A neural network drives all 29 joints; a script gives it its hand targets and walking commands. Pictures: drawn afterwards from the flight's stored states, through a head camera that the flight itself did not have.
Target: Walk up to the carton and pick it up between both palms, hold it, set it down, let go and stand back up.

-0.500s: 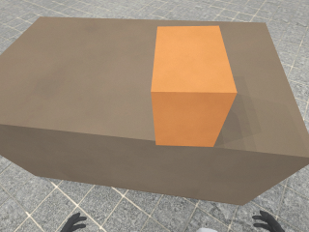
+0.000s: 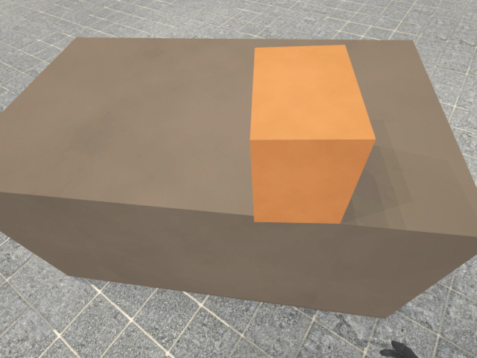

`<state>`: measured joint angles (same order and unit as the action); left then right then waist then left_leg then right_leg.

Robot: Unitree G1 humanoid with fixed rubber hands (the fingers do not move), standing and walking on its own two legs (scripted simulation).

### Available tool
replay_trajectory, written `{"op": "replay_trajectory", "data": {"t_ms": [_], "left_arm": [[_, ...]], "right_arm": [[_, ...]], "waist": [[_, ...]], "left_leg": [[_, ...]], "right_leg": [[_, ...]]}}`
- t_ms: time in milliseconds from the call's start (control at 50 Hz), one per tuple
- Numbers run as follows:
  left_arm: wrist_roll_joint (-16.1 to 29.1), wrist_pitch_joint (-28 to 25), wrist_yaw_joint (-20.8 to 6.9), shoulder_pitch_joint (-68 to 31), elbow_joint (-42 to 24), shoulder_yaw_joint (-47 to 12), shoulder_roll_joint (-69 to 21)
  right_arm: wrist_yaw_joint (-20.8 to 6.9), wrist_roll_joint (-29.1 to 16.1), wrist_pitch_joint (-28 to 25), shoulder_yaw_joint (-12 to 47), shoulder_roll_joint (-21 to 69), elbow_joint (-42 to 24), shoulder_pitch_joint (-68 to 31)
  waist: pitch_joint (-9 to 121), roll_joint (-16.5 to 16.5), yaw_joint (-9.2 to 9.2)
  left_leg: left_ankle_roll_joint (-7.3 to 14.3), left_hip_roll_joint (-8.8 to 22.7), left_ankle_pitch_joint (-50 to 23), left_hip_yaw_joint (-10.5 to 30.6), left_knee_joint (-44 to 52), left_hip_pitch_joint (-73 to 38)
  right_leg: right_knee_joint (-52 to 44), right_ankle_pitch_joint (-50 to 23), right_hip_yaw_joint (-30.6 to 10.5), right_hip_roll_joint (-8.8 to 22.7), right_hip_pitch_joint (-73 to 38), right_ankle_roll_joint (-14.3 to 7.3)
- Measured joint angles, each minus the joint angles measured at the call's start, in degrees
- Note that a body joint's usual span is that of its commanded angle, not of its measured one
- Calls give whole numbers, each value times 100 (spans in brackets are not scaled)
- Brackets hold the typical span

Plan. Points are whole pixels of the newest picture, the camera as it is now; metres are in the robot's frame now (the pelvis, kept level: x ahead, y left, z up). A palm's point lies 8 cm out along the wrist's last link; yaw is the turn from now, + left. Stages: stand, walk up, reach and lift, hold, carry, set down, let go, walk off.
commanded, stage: walk up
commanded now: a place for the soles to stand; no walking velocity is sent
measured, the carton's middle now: (297, 136) +0.52 -0.09 +0.04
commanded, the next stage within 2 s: none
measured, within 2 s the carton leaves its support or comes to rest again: neither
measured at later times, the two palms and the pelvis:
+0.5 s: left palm out of the picture +0.13 +0.24 -0.11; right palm out of the picture +0.06 -0.29 -0.11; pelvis +0.03 -0.03 +0.00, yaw -5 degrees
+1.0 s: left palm (159, 354) +0.15 +0.18 -0.11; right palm (443, 324) +0.19 -0.31 -0.10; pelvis +0.08 -0.06 +0.00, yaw -3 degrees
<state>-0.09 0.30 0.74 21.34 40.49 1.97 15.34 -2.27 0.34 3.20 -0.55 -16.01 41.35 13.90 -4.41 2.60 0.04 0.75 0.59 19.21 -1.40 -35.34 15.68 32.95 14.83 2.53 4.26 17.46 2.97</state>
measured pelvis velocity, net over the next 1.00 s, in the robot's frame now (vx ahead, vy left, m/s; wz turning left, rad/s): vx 0.08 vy -0.06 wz -0.04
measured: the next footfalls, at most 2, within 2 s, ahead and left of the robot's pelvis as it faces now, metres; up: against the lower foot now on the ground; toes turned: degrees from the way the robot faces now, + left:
left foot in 0.80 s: +0.12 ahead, +0.07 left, +0.00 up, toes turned -10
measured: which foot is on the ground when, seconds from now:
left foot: down 0.00-0.56, up 0.58-0.78, down 0.80-1.00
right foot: down 0.00-1.00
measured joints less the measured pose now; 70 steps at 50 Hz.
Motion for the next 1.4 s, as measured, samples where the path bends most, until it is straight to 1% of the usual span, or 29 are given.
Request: {"op": "replay_trajectory", "data": {"t_ms": [240, 320, 340, 360, 400, 440, 460, 500, 520, 540, 560, 580, 600, 620, 660, 700, 740, 760, 780, 800, 820, 840, 880, 940, 1000, 1140, 1300, 1400], "left_arm": [[-23, 5, 32, -257, -137, -64, -38], [-45, 31, 19, -341, -163, -64, -28], [-94, 45, -23, -341, -153, -54, -8], [-135, 73, -68, -331, -122, -36, 10], [-179, 156, -135, -281, -30, 4, 53], [-195, 211, -174, -231, 73, 44, 83], [-198, 210, -190, -210, 108, 57, 90], [-182, 154, -235, -171, 154, 73, 77], [-172, 115, -255, -157, 163, 75, 59], [-160, 70, -268, -161, 175, 65, 18], [-155, 22, -268, -182, 187, 44, -47], [-156, -18, -254, -196, 177, 8, -108], [-146, -51, -234, -195, 135, -29, -142], [-128, -68, -207, -216, 110, -54, -170], [-134, -60, -145, -275, 92, -77, -222], [-153, -59, -85, -330, 87, -115, -256], [-173, -50, -58, -357, 87, -146, -250], [-172, -26, -56, -373, 106, -164, -233], [-155, 13, -52, -383, 126, -179, -220], [-126, 56, -46, -383, 140, -195, -213], [-91, 89, -37, -395, 171, -200, -194], [-59, 121, -33, -421, 215, -199, -167], [-3, 184, -44, -425, 264, -208, -140], [3, 188, -60, -397, 320, -242, -209], [7, 77, -87, -342, 385, -281, -229], [23, -53, -113, -396, 453, -297, -209], [17, -36, -111, -406, 558, -220, -79], [10, -13, -89, -357, 668, -202, -75]], "right_arm": [[29, 22, -5, -17, -65, -77, -109], [47, 33, -42, -6, -42, -97, -86], [58, 53, -101, -1, -17, -124, -23], [72, 82, -174, -1, 12, -144, 67], [117, 167, -281, 1, 73, -135, 277], [182, 221, -336, 7, 107, -88, 492], [209, 225, -358, 7, 110, -49, 597], [225, 212, -367, -24, 81, 34, 787], [221, 199, -351, -48, 48, 78, 865], [211, 185, -320, -83, -4, 131, 925], [204, 166, -268, -129, -68, 191, 970], [203, 130, -206, -161, -121, 251, 1013], [211, 86, -147, -169, -139, 295, 1050], [222, 58, -90, -156, -145, 324, 1062], [238, 69, -19, -113, -137, 306, 1022], [247, 89, -72, -110, -108, 246, 918], [268, 79, -161, -95, -55, 175, 776], [277, 79, -195, -84, -28, 122, 709], [281, 75, -225, -75, -5, 59, 652], [280, 62, -254, -66, 3, -5, 611], [277, 62, -273, -62, 32, -19, 538], [274, 65, -269, -61, 84, 3, 441], [267, 51, -251, -36, 158, 15, 303], [227, -10, -193, -11, 177, 19, 152], [211, -17, -187, 19, 208, 7, -25], [200, -40, -279, 42, 175, 117, -263], [192, -55, -275, 69, 113, 387, -122], [194, -53, -233, 85, 115, 584, -10]], "waist": [[100, -135, -34], [153, -171, -78], [196, -205, -65], [251, -231, -47], [356, -281, -44], [397, -327, -103], [391, -344, -145], [356, -341, -207], [320, -318, -214], [256, -238, -223], [185, -92, -249], [153, 37, -272], [147, 69, -267], [126, 62, -221], [45, 17, -93], [-75, 12, -21], [-166, -40, 13], [-193, -72, 19], [-206, -89, 25], [-192, -80, 17], [-190, -123, 11], [-196, -225, 40], [-76, -370, 116], [165, -290, 137], [287, -324, 162], [218, -201, 157], [184, -103, 113], [172, -117, 77]], "left_leg": [[-15, 36, 115, -73, -66, -58], [-8, 55, 185, -108, -145, -83], [-8, 56, 209, -148, -154, -106], [-11, 74, 248, -196, -168, -144], [-40, 133, 332, -292, -152, -268], [-98, 183, 369, -357, -54, -443], [-132, 203, 377, -370, 1, -532], [-211, 264, 419, -391, 53, -670], [-254, 309, 474, -406, 20, -716], [-295, 389, 561, -385, -76, -741], [-308, 502, 672, -296, -234, -717], [-265, 563, 744, -153, -424, -632], [-212, 499, 773, -28, -702, -482], [-173, 399, 992, 48, -1022, -314], [-121, 211, 1349, 104, -1529, -5], [-119, 140, 1456, 114, -1691, 223], [-143, 98, 1342, 76, -1359, 304], [-145, 90, 1136, 40, -1056, 285], [-141, 91, 785, 19, -633, 210], [-119, 106, 245, 22, -151, 101], [-119, 90, -269, 31, 28, 43], [-130, 42, -350, -7, 27, -12], [-143, -4, -207, -82, 52, -94], [-169, 104, -81, 12, 89, -154], [-189, 96, -171, -36, 339, -311], [-161, 123, -278, -32, 539, -342], [-123, 85, -313, -20, 564, -299], [-103, 68, -327, -44, 599, -346]], "right_leg": [[115, 108, -82, -33, 7, 4], [192, 158, -117, -51, 1, -17], [297, 261, -159, -58, 38, -94], [473, 540, -189, -85, 88, -154], [976, 1022, -243, -166, 234, -183], [1278, 1133, -260, -183, 340, -222], [1263, 1141, -260, -168, 346, -234], [954, 1061, -238, -134, 296, -262], [700, 873, -220, -137, 232, -286], [551, 378, -165, -186, 152, -285], [518, 118, -67, -274, 87, -282], [531, 131, 35, -339, 53, -297], [542, 304, 76, -339, 37, -324], [564, 422, 85, -316, 53, -350], [529, 386, 67, -263, 69, -368], [393, 312, 100, -257, 4, -383], [305, 290, 134, -236, -52, -395], [296, 300, 156, -223, -72, -393], [309, 324, 180, -223, -88, -388], [353, 368, 223, -237, -97, -379], [440, 435, 238, -216, -103, -365], [511, 496, 200, -163, -125, -350], [495, 446, 115, -118, -169, -325], [184, 426, 212, -239, -377, -342], [3, 371, 168, -240, -484, -343], [-312, 195, 179, -280, -567, -327], [-366, 151, 191, -242, -549, -289], [-394, 133, 166, -225, -584, -264]]}}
